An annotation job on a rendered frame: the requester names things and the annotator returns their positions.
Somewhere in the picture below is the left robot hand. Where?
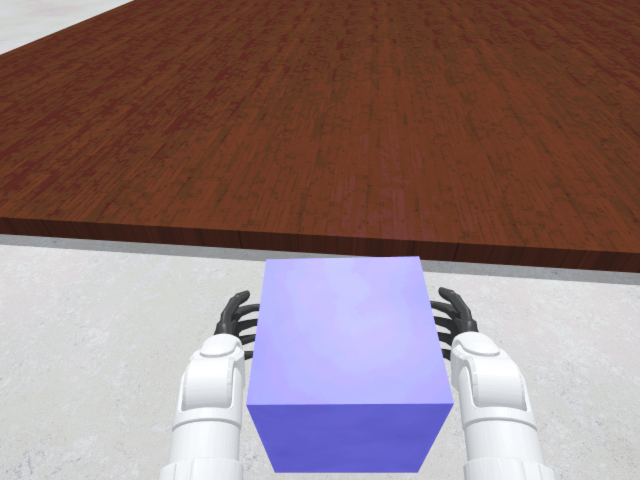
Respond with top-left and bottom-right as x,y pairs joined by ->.
213,290 -> 260,360

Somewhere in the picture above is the left robot forearm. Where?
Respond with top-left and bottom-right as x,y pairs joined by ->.
158,334 -> 246,480

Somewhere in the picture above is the carton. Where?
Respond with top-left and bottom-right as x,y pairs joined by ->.
246,256 -> 454,473

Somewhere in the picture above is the right robot hand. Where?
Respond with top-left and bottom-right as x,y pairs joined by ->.
430,287 -> 479,361

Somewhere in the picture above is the right robot forearm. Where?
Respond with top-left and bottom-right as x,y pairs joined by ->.
450,332 -> 556,480

